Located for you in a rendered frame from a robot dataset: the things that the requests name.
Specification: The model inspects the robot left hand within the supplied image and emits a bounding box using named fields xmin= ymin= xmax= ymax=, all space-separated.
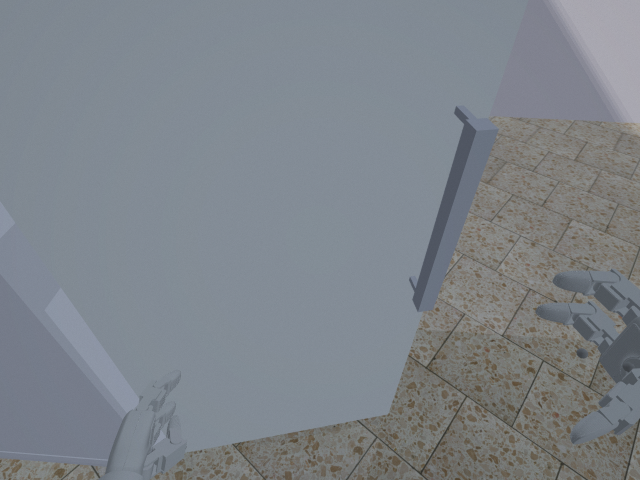
xmin=105 ymin=370 xmax=187 ymax=480

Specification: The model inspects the handle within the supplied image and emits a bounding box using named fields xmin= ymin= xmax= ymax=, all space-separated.
xmin=409 ymin=105 xmax=499 ymax=312

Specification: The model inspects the robot right hand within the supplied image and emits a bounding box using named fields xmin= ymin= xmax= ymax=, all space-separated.
xmin=535 ymin=268 xmax=640 ymax=444

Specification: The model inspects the fridge door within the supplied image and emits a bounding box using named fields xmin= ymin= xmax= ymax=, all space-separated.
xmin=0 ymin=0 xmax=528 ymax=453

